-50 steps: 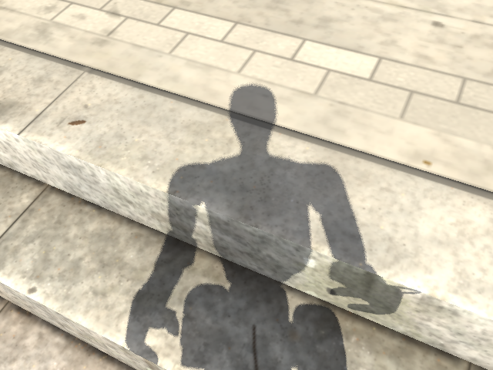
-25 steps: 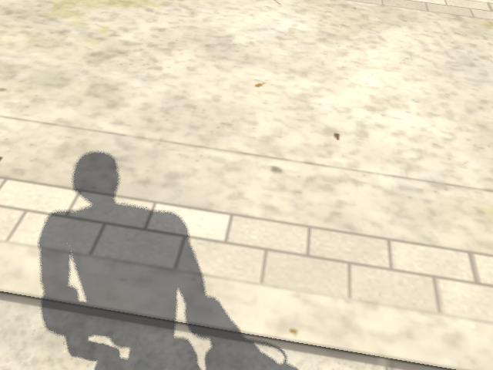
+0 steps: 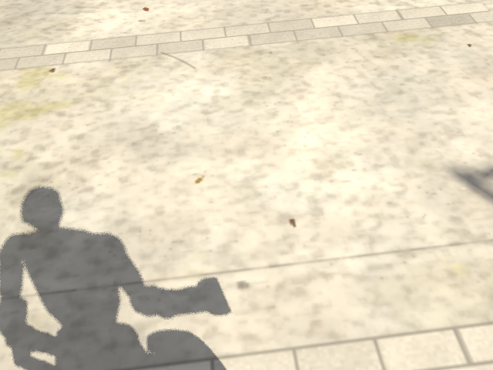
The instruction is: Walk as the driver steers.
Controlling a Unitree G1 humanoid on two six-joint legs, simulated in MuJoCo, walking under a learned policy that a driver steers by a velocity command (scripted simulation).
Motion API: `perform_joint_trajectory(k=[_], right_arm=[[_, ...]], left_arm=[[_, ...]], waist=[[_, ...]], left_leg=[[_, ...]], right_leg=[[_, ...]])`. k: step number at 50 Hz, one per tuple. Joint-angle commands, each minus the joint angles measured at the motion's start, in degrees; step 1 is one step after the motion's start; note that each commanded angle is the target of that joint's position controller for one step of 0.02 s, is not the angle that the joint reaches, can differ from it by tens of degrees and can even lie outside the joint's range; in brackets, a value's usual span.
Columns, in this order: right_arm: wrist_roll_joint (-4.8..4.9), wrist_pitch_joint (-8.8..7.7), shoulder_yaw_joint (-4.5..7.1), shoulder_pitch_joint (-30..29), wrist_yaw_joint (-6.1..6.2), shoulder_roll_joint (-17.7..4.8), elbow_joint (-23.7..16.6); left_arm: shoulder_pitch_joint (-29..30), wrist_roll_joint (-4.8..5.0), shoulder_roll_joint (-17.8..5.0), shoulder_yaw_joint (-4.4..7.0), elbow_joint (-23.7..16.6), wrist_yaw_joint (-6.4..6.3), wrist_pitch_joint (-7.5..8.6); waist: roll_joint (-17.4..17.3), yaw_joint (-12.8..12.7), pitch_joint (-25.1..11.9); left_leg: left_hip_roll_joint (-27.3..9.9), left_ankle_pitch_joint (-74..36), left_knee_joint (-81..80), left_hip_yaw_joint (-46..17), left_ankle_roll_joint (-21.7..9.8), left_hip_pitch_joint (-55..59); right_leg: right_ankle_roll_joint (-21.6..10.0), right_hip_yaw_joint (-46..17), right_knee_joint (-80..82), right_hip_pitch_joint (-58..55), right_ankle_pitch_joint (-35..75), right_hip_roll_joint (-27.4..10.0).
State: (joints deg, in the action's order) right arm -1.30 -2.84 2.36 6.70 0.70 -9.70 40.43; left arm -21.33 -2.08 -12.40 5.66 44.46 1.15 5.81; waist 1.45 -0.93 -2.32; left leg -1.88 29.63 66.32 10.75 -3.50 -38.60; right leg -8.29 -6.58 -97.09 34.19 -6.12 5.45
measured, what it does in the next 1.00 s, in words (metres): climbs: right foot, then left foot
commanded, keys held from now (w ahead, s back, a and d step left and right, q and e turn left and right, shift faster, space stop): w+e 0.32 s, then w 0.16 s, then w+q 0.52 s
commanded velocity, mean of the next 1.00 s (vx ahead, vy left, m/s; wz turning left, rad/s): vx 0.50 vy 0.00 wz -0.14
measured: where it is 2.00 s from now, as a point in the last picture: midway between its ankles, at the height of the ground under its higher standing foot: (304, 225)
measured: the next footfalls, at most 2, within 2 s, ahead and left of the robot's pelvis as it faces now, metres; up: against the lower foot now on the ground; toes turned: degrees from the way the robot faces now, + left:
right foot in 0.36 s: +0.38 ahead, -0.14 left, +0.00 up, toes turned -15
left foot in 0.90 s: +0.77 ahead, -0.04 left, +0.00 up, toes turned -4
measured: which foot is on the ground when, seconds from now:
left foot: down 0.00-0.34, up 0.36-0.88, down 0.90-1.00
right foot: up 0.00-0.34, down 0.36-0.92, up 0.94-1.00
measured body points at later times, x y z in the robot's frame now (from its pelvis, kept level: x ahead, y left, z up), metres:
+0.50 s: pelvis +0.32 -0.07 +0.09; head +0.34 -0.08 +0.54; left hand +0.48 +0.16 -0.03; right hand +0.36 -0.35 -0.03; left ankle +0.26 +0.09 -0.54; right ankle +0.34 -0.13 -0.64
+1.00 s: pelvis +0.64 -0.08 +0.08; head +0.67 -0.08 +0.53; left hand +0.74 +0.18 -0.05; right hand +0.75 -0.36 -0.03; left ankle +0.73 -0.03 -0.64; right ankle +0.46 -0.18 -0.52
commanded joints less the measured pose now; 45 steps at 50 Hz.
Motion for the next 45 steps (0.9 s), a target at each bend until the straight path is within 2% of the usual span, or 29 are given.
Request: perform_joint_trajectory(k=[1,2,3,4,5,6,8,9,11,13,15,16,17,18,19,20,21,22,24,25,27,30,33,38,40,41,43,44,45], right_arm=[[-1.1,-3.51,-0.67,3.3,-0.23,4.6,5.8],[-1.12,-4.36,-0.74,3.0,-0.63,4.8,7.7],[-0.88,-4.78,-0.37,0.6,-0.79,1.8,6.8],[-1.03,-4.78,0.2,-0.3,-0.92,-0.3,7.5],[-1.02,-5.69,0.69,0.4,-0.7,-3.3,7.1],[-0.29,-6.73,1.37,1.7,-0.46,-6.1,7.4],[0.44,-7.56,2.35,4.3,-0.1,-9.6,8.1],[0.59,-7.63,2.44,6.4,0.19,-10.4,8.0],[0.1,-6.84,2.98,10.2,0.65,-11.9,7.6],[0.05,-5.12,3.48,13.1,0.68,-13.5,7.3],[0.59,-2.9,3.9,15.3,0.78,-14.7,7.4],[0.93,-1.78,4.25,15.0,0.82,-15.8,6.7],[1.26,-1.16,4.05,15.1,0.96,-15.3,6.3],[0.01,-1.12,3.16,15.9,0.97,-11.2,4.5],[1.1,-1.4,1.68,16.4,0.18,-4.4,-1.0],[0.55,-2.28,2.07,11.8,-0.46,-7.6,-3.1],[1.1,-3.02,2.07,6.2,-0.77,-8.4,-4.2],[0.83,-3.57,1.56,6.5,-0.59,-8.1,-3.8],[-0.74,-2.54,1.38,9.2,-0.85,-8.7,-2.5],[-0.95,-1.51,1.33,11.0,-1.04,-8.6,-1.6],[-0.77,-0.24,0.89,10.9,-1.47,-8.0,-1.2],[-0.41,0.65,0.6,5.5,-2.08,-7.4,-2.2],[0.08,0.58,0.45,1.4,-2.44,-7.0,-2.8],[0.31,0.24,0.03,-6.3,-3.21,-6.0,-5.3],[0.22,0.12,-0.03,-6.2,-3.58,-5.6,-5.9],[0.14,0.16,0.24,-4.3,-3.48,-6.2,-5.5],[-0.26,0.31,1.33,3.5,-3.04,-8.4,-3.8],[-0.74,-0.04,2.23,11.8,-2.76,-10.0,-1.8],[-1.81,-0.53,3.51,20.6,-2.19,-13.0,0.2]], left_arm=[[4.1,0.01,6.4,-3.57,-11.1,-1.4,-1.96],[3.0,1.0,6.6,-3.87,-11.0,-1.72,-3.44],[1.7,2.08,4.4,-3.55,-11.1,-1.46,-4.35],[4.3,1.92,2.9,-3.1,-11.6,-1.34,-4.92],[6.5,1.18,-0.4,-1.87,-12.4,-0.77,-5.23],[8.8,0.56,-2.5,-1.09,-12.9,-0.2,-5.43],[10.7,0.83,-3.1,-0.81,-11.1,1.18,-5.11],[12.9,1.18,-2.3,-1.21,-11.6,1.79,-4.72],[17.0,1.73,-1.1,-1.48,-11.5,2.51,-4.44],[17.8,1.46,-1.3,-1.12,-11.4,2.66,-4.49],[13.3,0.93,-3.9,0.0,-10.6,1.96,-4.27],[7.8,0.45,-5.0,0.61,-9.3,1.58,-3.84],[-0.1,-0.26,-6.0,1.38,-6.7,1.17,-3.09],[-5.3,-1.12,-8.9,2.34,-6.2,0.8,-2.58],[-0.7,-1.74,-16.6,3.62,-8.4,0.44,-2.33],[-3.5,-0.15,-15.6,3.67,-10.0,-0.17,-3.05],[-1.2,0.19,-13.2,2.96,-9.2,-0.85,-3.03],[0.6,0.91,-10.6,1.98,-8.5,-1.03,-2.45],[2.9,1.2,-6.4,-0.08,-7.9,-1.15,-1.23],[2.8,1.15,-5.3,-0.77,-7.4,-1.22,-0.64],[0.1,1.23,-6.4,-0.94,-5.7,-1.29,0.15],[-2.9,0.94,-7.5,-1.09,-3.6,-0.8,0.42],[-3.4,1.08,-7.3,-1.46,-2.6,-0.51,0.69],[-4.8,0.89,-7.6,-1.92,-0.3,-1.62,0.82],[-4.4,0.74,-8.3,-1.99,0.6,-2.13,0.79],[-3.8,0.69,-9.2,-1.88,0.8,-2.35,0.81],[-2.4,0.22,-11.2,-1.47,1.1,-3.03,0.28],[-1.5,0.06,-12.3,-1.12,0.9,-3.27,-0.35],[-0.6,0.25,-12.2,-1.28,-0.3,-3.32,-0.5]], waist=[[2.7,-5.1,5.4],[1.0,-6.4,7.7],[-1.2,-8.1,9.4],[-1.1,-8.0,10.4],[-3.4,-6.4,8.4],[-3.3,-5.6,8.5],[-0.6,-3.7,4.8],[-2.0,-2.3,4.8],[-3.7,1.2,4.2],[-7.2,2.2,3.2],[-9.5,0.4,0.1],[-9.8,-2.2,-2.0],[-8.1,-5.9,-4.7],[-5.1,-7.1,-8.3],[9.4,-1.3,-9.5],[4.3,-4.7,-15.1],[0.5,-4.6,-9.5],[-2.6,-2.6,-6.1],[-2.8,1.0,-4.1],[-2.1,1.9,-3.9],[-0.9,1.8,-1.4],[-0.1,0.3,3.6],[0.9,-1.0,4.8],[1.1,-2.9,7.9],[1.3,-2.2,7.6],[2.3,-1.3,6.3],[4.8,2.2,2.0],[4.1,6.0,-2.1],[1.5,10.1,-7.0]], left_leg=[[-16.3,1.0,-40.8,-31.9,-6.9,7.1],[-15.9,-4.3,-42.0,-25.7,-5.2,4.9],[-15.0,-7.2,-45.7,-19.3,-3.9,3.3],[-12.3,-7.9,-48.2,-11.7,-2.5,1.8],[-13.8,-14.0,-52.9,-10.4,-3.7,4.2],[-13.2,-18.5,-54.7,-7.7,-4.0,6.9],[-9.8,-22.9,-56.5,-0.2,-3.2,17.0],[-9.4,-26.0,-57.2,2.0,-2.9,20.8],[-9.0,-31.0,-58.3,4.1,-2.3,30.3],[-10.8,-49.8,-53.6,4.9,-1.8,40.3],[-12.6,-67.3,-43.2,5.5,-1.2,46.5],[-13.0,-69.3,-34.6,5.6,-1.0,46.1],[-12.2,-63.1,-22.9,6.6,-0.4,39.9],[-11.5,-39.5,-9.1,5.1,0.0,25.2],[-0.8,1.5,10.5,1.9,3.3,0.7],[1.0,-1.2,17.1,-9.9,3.8,-3.7],[-1.9,-8.7,17.7,-12.2,3.2,-6.7],[-3.9,-12.7,13.2,-12.4,3.1,-3.6],[-5.7,-12.3,7.0,-12.9,3.4,2.6],[-6.0,-12.1,4.6,-13.0,3.6,4.1],[-6.1,-13.2,0.8,-12.3,3.8,2.0],[-6.7,-21.1,-7.1,-12.1,3.3,-3.4],[-5.2,-27.0,-13.9,-11.7,2.9,-4.3],[-2.8,-31.7,-25.6,-7.8,0.5,-4.2],[-0.9,-30.2,-29.7,-5.4,-1.4,0.3],[1.1,-28.2,-30.6,-4.0,-2.7,3.8],[5.6,-21.8,-31.5,-1.9,-5.2,10.9],[7.5,-21.7,-34.5,-2.5,-6.7,20.2],[4.2,-21.6,-35.6,-8.4,-9.0,34.7]], right_leg=[[-0.1,-3.9,-16.1,19.7,-3.7,-5.6],[0.3,-4.5,-14.9,21.0,-6.0,-5.5],[1.4,-5.2,-2.6,18.1,-5.8,-6.8],[1.8,-4.1,6.4,15.5,-2.9,-6.4],[2.5,-0.9,11.3,11.8,1.5,-7.0],[3.1,0.5,17.0,11.0,4.9,-8.4],[2.7,6.0,30.7,7.3,8.6,-8.8],[2.3,8.1,39.5,4.2,7.8,-9.7],[1.9,12.4,51.5,-0.1,3.8,-8.0],[1.2,15.5,57.7,-2.0,-1.4,-4.8],[-0.8,17.1,61.6,-7.1,-5.6,-0.8],[-1.8,16.7,65.3,-12.9,-6.5,0.8],[-2.8,14.7,70.2,-24.3,-4.2,1.9],[-3.3,3.2,66.4,-37.7,-10.8,-5.9],[-11.0,-27.8,70.8,-49.2,-10.1,-21.2],[-13.2,-40.2,79.9,-48.7,-8.2,-24.5],[-11.9,-29.3,79.6,-44.1,-3.7,-23.2],[-10.1,-22.7,79.4,-36.0,2.4,-21.6],[-7.2,-14.4,81.5,-26.8,7.6,-17.4],[-6.6,-11.9,83.0,-25.1,8.7,-16.9],[-6.4,-8.4,85.5,-24.7,9.7,-16.3],[-4.7,-3.4,89.1,-26.0,9.9,-15.4],[-2.6,2.2,89.4,-29.1,14.1,-14.6],[-0.2,8.2,89.6,-35.9,20.9,-15.6],[1.0,10.6,87.2,-37.9,30.1,-16.1],[1.8,11.7,84.1,-39.0,40.0,-16.3],[2.7,13.2,72.3,-42.5,57.4,-16.8],[3.3,14.5,60.4,-40.1,56.8,-16.4],[3.8,15.5,45.1,-29.5,43.7,-14.8]])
